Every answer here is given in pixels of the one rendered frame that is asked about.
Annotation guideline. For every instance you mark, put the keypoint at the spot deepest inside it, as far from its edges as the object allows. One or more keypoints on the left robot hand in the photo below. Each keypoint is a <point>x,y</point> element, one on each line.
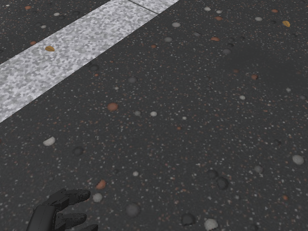
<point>45,217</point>

